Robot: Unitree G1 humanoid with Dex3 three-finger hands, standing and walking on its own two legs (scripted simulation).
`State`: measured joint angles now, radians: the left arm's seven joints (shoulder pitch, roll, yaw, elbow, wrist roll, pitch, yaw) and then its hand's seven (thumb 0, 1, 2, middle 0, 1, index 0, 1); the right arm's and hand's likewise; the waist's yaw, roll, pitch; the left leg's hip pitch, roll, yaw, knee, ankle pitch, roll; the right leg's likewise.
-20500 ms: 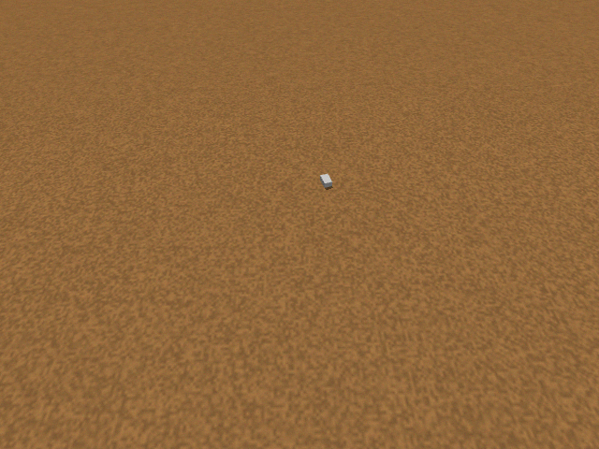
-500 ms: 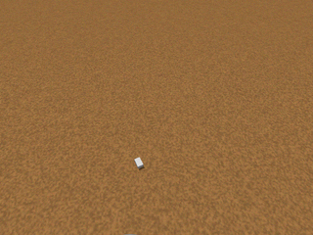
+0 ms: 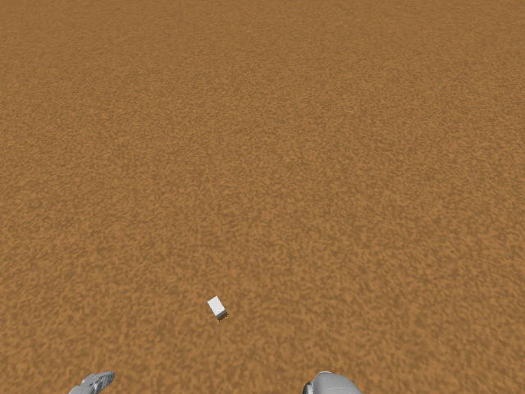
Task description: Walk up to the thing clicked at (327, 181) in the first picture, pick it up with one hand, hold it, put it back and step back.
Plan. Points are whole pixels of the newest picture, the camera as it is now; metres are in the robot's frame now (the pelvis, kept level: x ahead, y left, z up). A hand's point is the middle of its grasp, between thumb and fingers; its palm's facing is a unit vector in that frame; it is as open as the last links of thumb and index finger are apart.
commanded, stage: walk up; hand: left
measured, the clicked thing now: (216, 306) +0.50 +0.22 -0.74
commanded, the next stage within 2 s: none
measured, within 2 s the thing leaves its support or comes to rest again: neither
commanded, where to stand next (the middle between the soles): +0.12 -0.03 m, yaw +3 degrees
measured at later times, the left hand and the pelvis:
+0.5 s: hand (136, 374) +0.18 +0.25 -0.16, palm faces +0.02 -0.95 -0.31, open 7.4 cm; pelvis +0.10 -0.01 +0.00, yaw +2 degrees
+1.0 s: hand out of the picture +0.14 +0.25 -0.13, palm faces +0.00 -0.92 -0.40, open 7.4 cm; pelvis +0.07 -0.02 +0.01, yaw +1 degrees
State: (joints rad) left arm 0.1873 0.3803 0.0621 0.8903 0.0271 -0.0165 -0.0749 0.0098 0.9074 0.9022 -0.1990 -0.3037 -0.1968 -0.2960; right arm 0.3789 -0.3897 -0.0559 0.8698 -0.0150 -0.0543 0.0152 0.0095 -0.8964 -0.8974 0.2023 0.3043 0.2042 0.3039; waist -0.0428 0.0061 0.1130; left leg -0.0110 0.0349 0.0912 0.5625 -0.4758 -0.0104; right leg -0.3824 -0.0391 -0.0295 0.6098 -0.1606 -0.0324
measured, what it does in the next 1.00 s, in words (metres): steps on the spot: left foot, then right foot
